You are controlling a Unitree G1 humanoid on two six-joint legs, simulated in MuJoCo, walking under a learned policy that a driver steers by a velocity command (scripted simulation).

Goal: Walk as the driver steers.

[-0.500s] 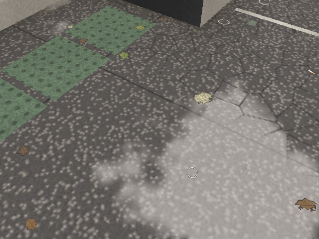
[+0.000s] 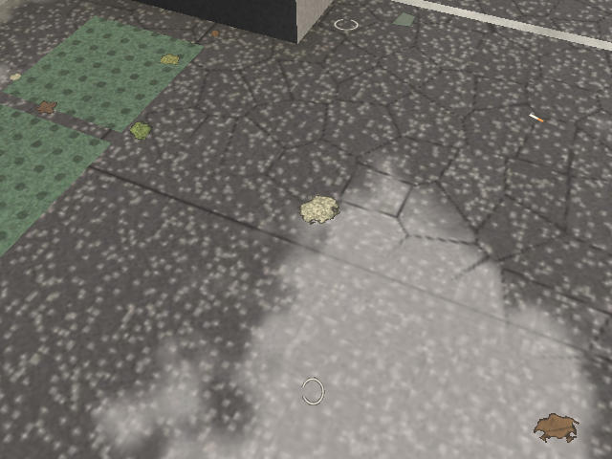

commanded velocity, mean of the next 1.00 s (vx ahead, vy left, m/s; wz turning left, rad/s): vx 0.12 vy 0.00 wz -0.05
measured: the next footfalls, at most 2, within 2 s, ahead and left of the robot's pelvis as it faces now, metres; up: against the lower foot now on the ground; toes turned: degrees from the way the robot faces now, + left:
left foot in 0.34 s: +0.32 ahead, +0.11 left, +0.00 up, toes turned -2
right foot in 0.60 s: +0.23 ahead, -0.13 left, +0.00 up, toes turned -1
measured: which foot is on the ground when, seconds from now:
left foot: up 0.00-0.32, down 0.34-1.00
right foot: down 0.00-0.38, up 0.40-0.58, down 0.60-1.00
